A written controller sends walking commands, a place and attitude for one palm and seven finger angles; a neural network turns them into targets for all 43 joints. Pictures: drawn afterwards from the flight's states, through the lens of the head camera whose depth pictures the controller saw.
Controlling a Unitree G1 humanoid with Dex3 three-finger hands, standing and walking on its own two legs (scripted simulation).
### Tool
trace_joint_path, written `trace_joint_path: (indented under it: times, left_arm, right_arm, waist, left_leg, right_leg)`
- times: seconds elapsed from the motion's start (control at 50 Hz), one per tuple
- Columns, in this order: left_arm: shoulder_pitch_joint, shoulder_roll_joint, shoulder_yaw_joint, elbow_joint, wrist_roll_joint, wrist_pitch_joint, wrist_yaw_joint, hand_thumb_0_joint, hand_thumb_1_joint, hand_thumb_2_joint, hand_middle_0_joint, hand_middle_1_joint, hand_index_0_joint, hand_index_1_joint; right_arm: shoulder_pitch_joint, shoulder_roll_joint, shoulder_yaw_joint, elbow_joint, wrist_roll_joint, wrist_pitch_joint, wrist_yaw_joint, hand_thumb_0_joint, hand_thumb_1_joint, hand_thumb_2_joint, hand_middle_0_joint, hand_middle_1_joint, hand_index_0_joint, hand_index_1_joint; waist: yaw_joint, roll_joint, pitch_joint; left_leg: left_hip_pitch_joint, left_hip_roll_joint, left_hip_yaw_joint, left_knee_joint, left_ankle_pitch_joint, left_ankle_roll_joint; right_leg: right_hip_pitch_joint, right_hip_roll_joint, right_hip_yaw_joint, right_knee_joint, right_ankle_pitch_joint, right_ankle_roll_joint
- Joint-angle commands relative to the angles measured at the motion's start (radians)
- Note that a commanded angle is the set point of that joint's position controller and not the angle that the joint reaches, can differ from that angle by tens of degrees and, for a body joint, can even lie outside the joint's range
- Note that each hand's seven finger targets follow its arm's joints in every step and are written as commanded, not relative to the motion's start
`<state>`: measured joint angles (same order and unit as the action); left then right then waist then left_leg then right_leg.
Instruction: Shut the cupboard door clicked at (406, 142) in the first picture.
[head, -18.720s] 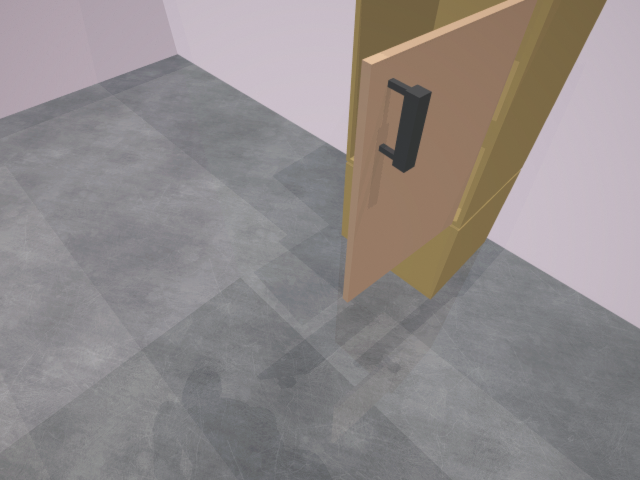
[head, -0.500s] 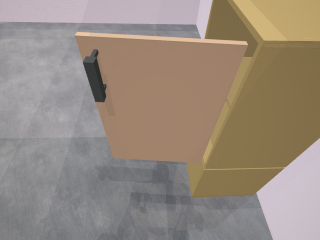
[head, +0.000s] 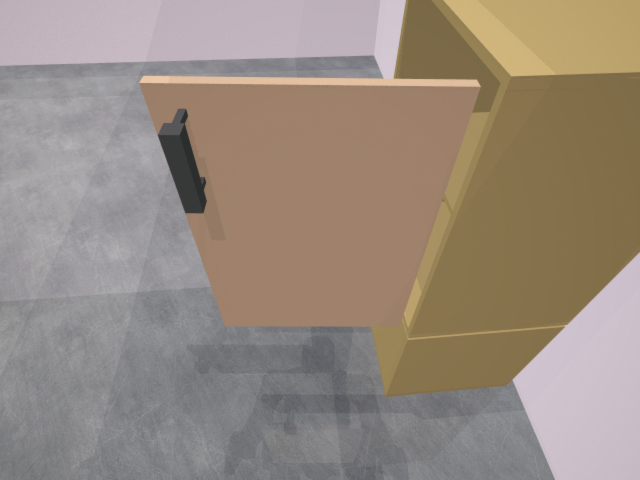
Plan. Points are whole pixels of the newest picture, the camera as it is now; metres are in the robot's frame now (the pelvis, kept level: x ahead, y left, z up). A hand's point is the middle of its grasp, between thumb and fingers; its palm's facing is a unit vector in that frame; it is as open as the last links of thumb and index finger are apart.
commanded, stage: look again from close up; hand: left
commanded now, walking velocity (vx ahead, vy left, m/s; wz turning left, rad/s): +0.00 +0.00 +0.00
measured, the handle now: (188, 161) +0.47 +0.20 +0.15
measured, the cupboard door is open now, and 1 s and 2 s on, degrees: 85 85 85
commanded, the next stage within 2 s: raise the hand and make a fist in 0.12 s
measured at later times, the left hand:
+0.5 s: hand (187, 399) +0.20 +0.16 +0.04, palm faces +0.11 -0.99 -0.02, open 6.8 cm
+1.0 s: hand (182, 389) +0.21 +0.17 +0.03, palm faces -0.01 -1.00 -0.03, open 4.4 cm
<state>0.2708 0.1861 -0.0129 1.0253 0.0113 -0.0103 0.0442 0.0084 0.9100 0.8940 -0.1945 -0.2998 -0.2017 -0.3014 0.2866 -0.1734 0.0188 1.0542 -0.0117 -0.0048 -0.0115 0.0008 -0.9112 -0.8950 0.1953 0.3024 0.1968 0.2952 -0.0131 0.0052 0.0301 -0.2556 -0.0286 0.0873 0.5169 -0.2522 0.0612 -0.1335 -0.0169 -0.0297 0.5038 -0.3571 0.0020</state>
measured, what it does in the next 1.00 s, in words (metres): steps on the spot: right foot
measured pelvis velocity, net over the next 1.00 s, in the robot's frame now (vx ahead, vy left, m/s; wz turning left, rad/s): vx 0.02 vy -0.03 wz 0.05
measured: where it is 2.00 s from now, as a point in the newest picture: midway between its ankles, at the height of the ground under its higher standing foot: outside the picture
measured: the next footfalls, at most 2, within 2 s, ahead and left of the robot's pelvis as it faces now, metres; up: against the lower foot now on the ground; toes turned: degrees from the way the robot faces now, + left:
right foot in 0.40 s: +0.06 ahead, -0.09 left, +0.00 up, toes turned +1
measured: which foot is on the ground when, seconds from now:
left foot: down 0.00-1.00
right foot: down 0.00-0.28, up 0.30-0.38, down 0.40-1.00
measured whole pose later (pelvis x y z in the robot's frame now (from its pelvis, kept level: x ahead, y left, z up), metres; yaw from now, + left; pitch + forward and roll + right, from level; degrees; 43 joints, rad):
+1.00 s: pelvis +0.02 -0.03 -0.04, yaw +3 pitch +8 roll +0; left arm 0.42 0.27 0.20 -0.12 -0.34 -0.15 -0.34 0.02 0.90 0.89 -0.73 -0.89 -0.74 -0.89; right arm 0.25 -0.21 0.04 0.55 0.06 -0.22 -0.06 0.01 -0.90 -0.89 0.20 0.30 0.20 0.30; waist 0.00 0.04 -0.09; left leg -0.60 -0.02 0.01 0.89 -0.43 0.02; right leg -0.58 0.05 -0.08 0.88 -0.44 -0.06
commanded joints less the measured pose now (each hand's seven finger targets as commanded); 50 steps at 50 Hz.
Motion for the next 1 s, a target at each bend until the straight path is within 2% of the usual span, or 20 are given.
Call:
trace_joint_path:
  times: [0.0,0.18,0.2,0.22,0.24,0.26,0.28,0.3,0.34,0.38,0.44,0.48,0.52,0.58,0.62,0.7,0.76,0.82,0.88,0.98]
  left_arm:
    - [0.072,0.107,0.017,-0.027,0.0,-0.01,0.002,0.0,0.9,0.9,-0.2,-0.3,-0.2,-0.3]
    - [0.071,0.111,0.017,0.001,0.0,-0.009,0.002,0.0,0.9,0.9,-0.2,-0.3,-0.2,-0.3]
    - [0.12,0.085,0.012,0.014,0.018,-0.026,0.037,0.0,0.9,0.9,-0.2,-0.3,-0.2,-0.3]
    - [-0.743,0.736,0.5,-1.621,-0.081,-0.288,0.079,0.0,0.9,0.9,-0.2,-0.3,-0.2,-0.3]
    - [0.039,0.189,0.056,-1.306,-0.116,-0.21,0.077,0.0,0.9,0.9,-0.218,-0.32,-0.218,-0.32]
    - [0.066,0.191,0.099,-1.327,-0.153,-0.164,0.123,0.0,0.9,0.9,-0.237,-0.34,-0.237,-0.34]
    - [0.292,-0.103,-0.068,-1.046,-0.146,-0.045,0.096,0.0,0.9,0.9,-0.255,-0.36,-0.255,-0.36]
    - [0.051,-0.042,-0.058,-1.248,-0.161,-0.064,0.088,0.0,0.9,0.9,-0.273,-0.38,-0.273,-0.38]
    - [0.089,0.007,0.014,-1.157,-0.163,-0.147,0.05,0.0,0.9,0.9,-0.31,-0.42,-0.31,-0.42]
    - [0.319,0.015,0.101,-0.927,-0.198,-0.252,-0.031,0.0,0.9,0.9,-0.347,-0.46,-0.347,-0.46]
    - [0.403,0.069,0.217,-0.859,-0.285,-0.461,-0.243,0.0,0.9,0.9,-0.402,-0.52,-0.402,-0.52]
    - [0.408,0.12,0.24,-0.85,-0.299,-0.512,-0.357,0.0,0.9,0.9,-0.438,-0.56,-0.438,-0.56]
    - [0.348,0.183,0.272,-1.026,-0.304,-0.483,-0.376,0.0,0.9,0.9,-0.475,-0.6,-0.475,-0.6]
    - [0.171,0.233,0.306,-1.333,-0.325,-0.469,-0.313,0.0,0.9,0.9,-0.53,-0.66,-0.53,-0.66]
    - [0.055,0.224,0.287,-1.509,-0.318,-0.518,-0.249,0.0,0.9,0.9,-0.567,-0.7,-0.567,-0.7]
    - [0.017,0.173,0.176,-1.533,-0.315,-0.615,-0.25,0.0,0.9,0.9,-0.64,-0.78,-0.64,-0.78]
    - [0.05,0.168,0.145,-1.361,-0.325,-0.559,-0.348,0.0,0.9,0.9,-0.695,-0.84,-0.695,-0.84]
    - [0.153,0.222,0.225,-1.198,-0.333,-0.359,-0.433,0.0,0.9,0.9,-0.75,-0.9,-0.75,-0.9]
    - [0.191,0.261,0.339,-1.267,-0.37,-0.201,-0.433,0.0,0.9,0.9,-0.805,-0.96,-0.805,-0.96]
    - [0.263,0.221,0.427,-1.48,-0.415,-0.247,-0.299,0.0,0.9,0.9,-0.897,-1.06,-0.897,-1.06]
  right_arm:
    - [0.008,-0.12,-0.023,-0.048,-0.003,-0.029,-0.009,0.0,-0.9,-0.9,0.2,0.3,0.2,0.3]
    - [0.009,-0.122,-0.025,-0.006,0.001,-0.036,-0.016,0.0,-0.9,-0.9,0.2,0.3,0.2,0.3]
    - [-0.028,-0.135,-0.027,-0.067,0.008,-0.035,-0.012,0.0,-0.9,-0.9,0.2,0.3,0.2,0.3]
    - [0.097,-0.356,-0.092,-0.308,0.032,-0.233,-0.078,0.0,-0.9,-0.9,0.2,0.3,0.2,0.3]
    - [0.006,-0.211,0.005,-0.315,0.093,-0.34,-0.104,0.0,-0.9,-0.9,0.2,0.3,0.2,0.3]
    - [-0.005,-0.217,-0.017,-0.266,0.071,-0.362,-0.1,0.0,-0.9,-0.9,0.2,0.3,0.2,0.3]
    - [-0.022,-0.134,-0.027,-0.245,0.058,-0.362,-0.057,0.0,-0.9,-0.9,0.2,0.3,0.2,0.3]
    - [-0.013,-0.191,-0.065,-0.326,0.056,-0.363,-0.019,0.0,-0.9,-0.9,0.2,0.3,0.2,0.3]
    - [-0.084,-0.191,-0.07,-0.403,0.053,-0.381,-0.009,0.0,-0.9,-0.9,0.2,0.3,0.2,0.3]
    - [-0.091,-0.185,-0.078,-0.456,0.048,-0.37,0.003,0.0,-0.9,-0.9,0.2,0.3,0.2,0.3]
    - [-0.151,-0.2,-0.098,-0.529,0.032,-0.326,0.011,0.0,-0.9,-0.9,0.2,0.3,0.2,0.3]
    - [-0.179,-0.21,-0.104,-0.607,0.048,-0.302,0.018,0.0,-0.9,-0.9,0.2,0.3,0.2,0.3]
    - [-0.211,-0.212,-0.098,-0.697,0.058,-0.286,0.017,0.0,-0.9,-0.9,0.2,0.3,0.2,0.3]
    - [-0.192,-0.195,-0.083,-0.753,0.053,-0.291,0.0,0.0,-0.9,-0.9,0.2,0.3,0.2,0.3]
    - [-0.155,-0.174,-0.071,-0.739,0.047,-0.311,-0.011,0.0,-0.9,-0.9,0.2,0.3,0.2,0.3]
    - [-0.101,-0.186,-0.058,-0.656,0.045,-0.356,-0.034,0.0,-0.9,-0.9,0.2,0.3,0.2,0.3]
    - [-0.084,-0.208,-0.046,-0.615,0.057,-0.36,-0.053,0.0,-0.9,-0.9,0.2,0.3,0.2,0.3]
    - [-0.083,-0.215,-0.057,-0.633,0.081,-0.323,-0.068,0.0,-0.9,-0.9,0.2,0.3,0.2,0.3]
    - [-0.128,-0.189,-0.048,-0.685,0.084,-0.281,-0.071,0.0,-0.9,-0.9,0.2,0.3,0.2,0.3]
    - [-0.114,-0.135,-0.04,-0.689,0.058,-0.282,-0.054,0.0,-0.9,-0.9,0.2,0.3,0.2,0.3]
  waist:
    - [0.023,-0.009,0.023]
    - [0.022,0.002,-0.011]
    - [0.023,-0.021,0.025]
    - [-0.148,0.106,-0.36]
    - [-0.034,0.475,-0.512]
    - [0.004,0.385,-0.492]
    - [-0.025,0.235,-0.297]
    - [-0.042,0.146,-0.145]
    - [-0.037,0.008,0.026]
    - [0.001,-0.234,0.069]
    - [0.05,-0.375,-0.023]
    - [0.062,-0.324,-0.017]
    - [0.091,-0.107,-0.089]
    - [0.077,0.14,-0.244]
    - [0.033,0.173,-0.286]
    - [-0.051,0.101,-0.236]
    - [-0.076,0.013,-0.18]
    - [-0.018,-0.102,-0.212]
    - [0.06,-0.077,-0.332]
    - [0.105,-0.075,-0.38]
  left_leg:
    - [0.02,0.124,-0.166,-0.131,0.134,0.002]
    - [0.087,0.131,-0.155,-0.122,0.266,0.004]
    - [0.066,0.155,-0.153,0.056,0.5,-0.02]
    - [0.469,0.116,-0.225,0.099,0.625,-0.041]
    - [0.635,0.17,-0.288,0.014,0.677,-0.084]
    - [0.493,0.144,-0.277,-0.064,0.67,-0.145]
    - [0.269,0.142,-0.248,-0.168,0.521,-0.123]
    - [0.116,0.134,-0.237,-0.127,0.307,-0.109]
    - [-0.117,0.069,-0.204,-0.014,-0.048,-0.087]
    - [-0.264,0.016,-0.153,0.106,-0.139,-0.078]
    - [-0.481,-0.007,-0.104,0.287,-0.169,-0.085]
    - [-0.567,-0.021,-0.085,0.345,-0.213,-0.078]
    - [-0.554,-0.037,-0.058,0.342,-0.237,-0.059]
    - [-0.459,-0.022,-0.088,0.337,-0.268,-0.042]
    - [-0.402,-0.008,-0.114,0.36,-0.239,-0.028]
    - [-0.415,0.012,-0.137,0.445,-0.167,-0.017]
    - [-0.449,0.017,-0.156,0.464,-0.119,-0.009]
    - [-0.47,0.019,-0.141,0.413,-0.093,-0.012]
    - [-0.409,0.006,-0.143,0.364,0.0,-0.025]
    - [-0.292,0.006,-0.145,0.275,0.182,-0.042]
  right_leg:
    - [-0.056,-0.071,0.077,-0.093,0.113,-0.046]
    - [-0.042,-0.081,0.072,-0.099,0.187,-0.036]
    - [-0.102,-0.102,0.106,-0.107,0.424,-0.022]
    - [-0.235,0.005,-0.067,0.196,0.51,-0.022]
    - [-0.348,0.034,-0.066,0.421,0.059,-0.009]
    - [-0.267,0.035,-0.03,0.447,-0.012,-0.029]
    - [-0.356,0.023,-0.031,0.379,-0.052,-0.019]
    - [-0.361,0.005,-0.028,0.304,-0.034,-0.025]
    - [-0.39,0.005,-0.054,0.145,-0.024,-0.038]
    - [-0.447,-0.002,-0.021,0.035,-0.176,-0.038]
    - [-0.494,-0.016,0.059,0.149,-0.247,-0.041]
    - [-0.468,-0.049,0.18,0.149,-0.293,-0.029]
    - [-0.43,-0.047,0.209,0.152,-0.379,-0.026]
    - [-0.469,-0.016,0.189,0.195,-0.43,-0.044]
    - [-0.498,0.0,0.171,0.211,-0.354,-0.045]
    - [-0.545,0.006,0.194,0.209,-0.245,-0.029]
    - [-0.508,-0.009,0.214,0.186,-0.085,0.026]
    - [-0.363,-0.056,0.252,0.133,0.018,0.077]
    - [-0.175,-0.1,0.269,0.148,0.24,0.101]
    - [-0.071,-0.046,0.127,0.237,0.682,0.062]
